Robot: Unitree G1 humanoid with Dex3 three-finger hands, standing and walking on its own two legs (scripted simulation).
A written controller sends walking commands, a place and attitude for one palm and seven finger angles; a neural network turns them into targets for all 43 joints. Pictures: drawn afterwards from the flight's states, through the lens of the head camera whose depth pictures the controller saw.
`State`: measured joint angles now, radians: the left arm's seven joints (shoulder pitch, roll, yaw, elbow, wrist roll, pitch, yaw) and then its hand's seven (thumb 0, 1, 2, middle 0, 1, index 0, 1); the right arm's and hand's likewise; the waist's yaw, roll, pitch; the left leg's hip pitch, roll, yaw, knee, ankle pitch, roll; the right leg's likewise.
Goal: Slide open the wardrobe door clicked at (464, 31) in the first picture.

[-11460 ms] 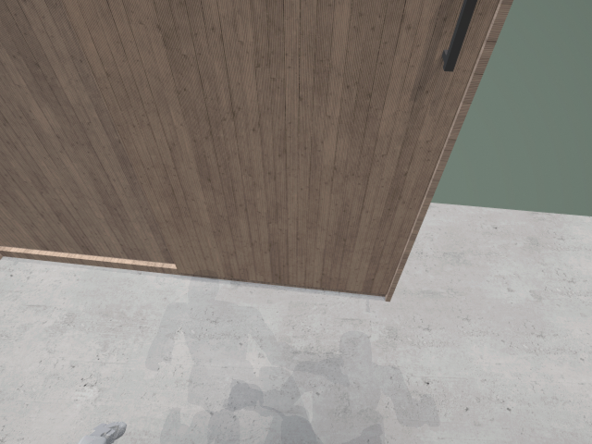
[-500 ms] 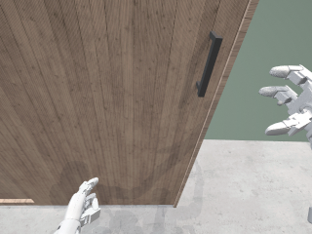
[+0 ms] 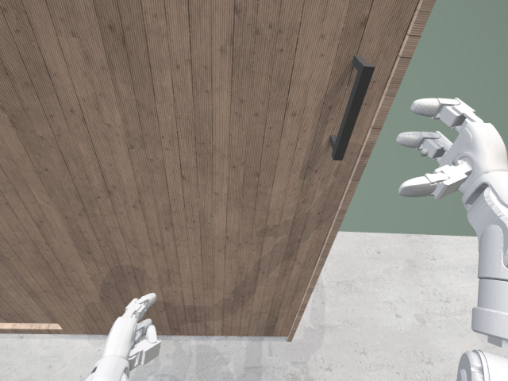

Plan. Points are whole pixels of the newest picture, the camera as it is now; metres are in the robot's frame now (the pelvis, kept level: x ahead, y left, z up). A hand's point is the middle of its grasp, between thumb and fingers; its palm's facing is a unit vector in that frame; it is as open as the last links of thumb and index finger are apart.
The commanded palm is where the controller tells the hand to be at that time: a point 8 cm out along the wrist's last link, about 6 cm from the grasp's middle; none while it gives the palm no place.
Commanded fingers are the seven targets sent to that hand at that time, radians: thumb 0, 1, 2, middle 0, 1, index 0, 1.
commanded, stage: move the hooked fingers beside the handle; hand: right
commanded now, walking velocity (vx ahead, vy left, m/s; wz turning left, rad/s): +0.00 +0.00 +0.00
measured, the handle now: (347, 110) +0.46 -0.12 +0.25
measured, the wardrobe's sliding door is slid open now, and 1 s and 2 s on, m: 0.00 0.00 0.00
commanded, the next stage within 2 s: feel for the door with the fingertips in 1.30 s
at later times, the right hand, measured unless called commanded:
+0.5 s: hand (397, 137) +0.40 -0.18 +0.25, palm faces +0.01 +1.00 -0.03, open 14.0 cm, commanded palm +0.37 -0.23 +0.25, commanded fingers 0.00 0.50 -0.30 0.30 1.20 0.30 1.20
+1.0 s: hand (407, 142) +0.38 -0.19 +0.25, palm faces +0.01 +1.00 -0.03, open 14.0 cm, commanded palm +0.36 -0.24 +0.25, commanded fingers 0.00 0.50 -0.30 0.30 1.20 0.30 1.20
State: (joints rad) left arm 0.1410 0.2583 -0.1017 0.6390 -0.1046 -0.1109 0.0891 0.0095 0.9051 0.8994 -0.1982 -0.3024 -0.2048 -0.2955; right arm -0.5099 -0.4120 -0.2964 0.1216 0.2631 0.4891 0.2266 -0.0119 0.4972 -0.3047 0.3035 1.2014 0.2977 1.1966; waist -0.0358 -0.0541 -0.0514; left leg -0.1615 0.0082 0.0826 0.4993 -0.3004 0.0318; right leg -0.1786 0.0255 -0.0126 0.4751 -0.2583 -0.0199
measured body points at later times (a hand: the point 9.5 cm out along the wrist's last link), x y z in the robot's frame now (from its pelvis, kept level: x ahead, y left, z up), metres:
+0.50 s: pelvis +0.00 +0.01 +0.00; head -0.02 +0.04 +0.45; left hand +0.16 +0.25 -0.09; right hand +0.39 -0.24 +0.25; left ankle -0.02 +0.09 -0.74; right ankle +0.00 -0.11 -0.74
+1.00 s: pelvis +0.01 +0.00 +0.00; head -0.02 +0.02 +0.45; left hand +0.19 +0.22 -0.08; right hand +0.38 -0.25 +0.25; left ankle -0.02 +0.09 -0.74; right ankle +0.00 -0.11 -0.74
